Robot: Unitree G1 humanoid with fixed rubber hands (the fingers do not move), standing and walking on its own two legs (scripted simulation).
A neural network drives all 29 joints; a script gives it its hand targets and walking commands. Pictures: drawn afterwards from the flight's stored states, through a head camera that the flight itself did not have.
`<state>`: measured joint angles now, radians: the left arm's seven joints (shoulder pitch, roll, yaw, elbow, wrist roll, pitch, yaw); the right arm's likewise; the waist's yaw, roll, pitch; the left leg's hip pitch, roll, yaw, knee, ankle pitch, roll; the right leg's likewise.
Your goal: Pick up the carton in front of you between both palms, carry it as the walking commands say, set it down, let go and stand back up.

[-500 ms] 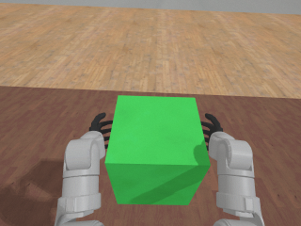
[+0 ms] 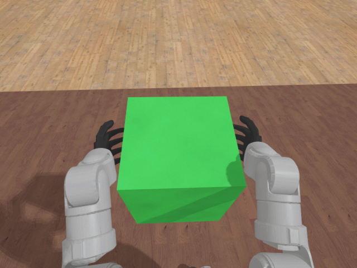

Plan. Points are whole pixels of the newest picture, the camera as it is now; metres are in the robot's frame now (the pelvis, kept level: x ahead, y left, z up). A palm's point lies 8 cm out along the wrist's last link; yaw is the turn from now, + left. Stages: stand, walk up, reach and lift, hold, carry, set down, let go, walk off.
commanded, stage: carry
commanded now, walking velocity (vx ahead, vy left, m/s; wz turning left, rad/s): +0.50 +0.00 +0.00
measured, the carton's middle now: (178, 165) +0.35 -0.03 +0.04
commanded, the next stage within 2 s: none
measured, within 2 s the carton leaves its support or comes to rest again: neither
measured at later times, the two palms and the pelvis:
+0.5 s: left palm (108, 94) +0.59 +0.15 +0.07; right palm (209, 88) +0.60 -0.15 +0.06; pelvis +0.27 -0.02 -0.04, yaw +0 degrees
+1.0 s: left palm (119, 53) +0.89 +0.14 +0.03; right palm (195, 51) +0.88 -0.16 +0.04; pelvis +0.55 +0.01 -0.07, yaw -1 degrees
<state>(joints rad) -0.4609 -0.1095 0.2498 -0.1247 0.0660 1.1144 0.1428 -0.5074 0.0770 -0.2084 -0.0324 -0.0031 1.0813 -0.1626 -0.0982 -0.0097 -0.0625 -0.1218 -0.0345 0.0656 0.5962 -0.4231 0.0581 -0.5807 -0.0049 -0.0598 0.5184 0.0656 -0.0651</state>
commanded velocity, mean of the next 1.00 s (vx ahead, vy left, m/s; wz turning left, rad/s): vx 0.46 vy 0.00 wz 0.00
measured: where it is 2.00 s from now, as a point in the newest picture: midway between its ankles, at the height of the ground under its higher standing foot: (160, 190)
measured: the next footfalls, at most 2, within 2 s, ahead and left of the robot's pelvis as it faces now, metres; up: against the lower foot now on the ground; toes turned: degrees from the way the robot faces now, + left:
right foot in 0.06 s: +0.19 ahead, -0.08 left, -0.05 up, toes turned -3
left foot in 0.60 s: +0.49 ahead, +0.06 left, -0.10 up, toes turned +1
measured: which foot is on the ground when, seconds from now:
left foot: down 0.00-0.06, up 0.08-0.58, down 0.60-1.00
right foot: up 0.00-0.04, down 0.06-0.58, up 0.60-1.00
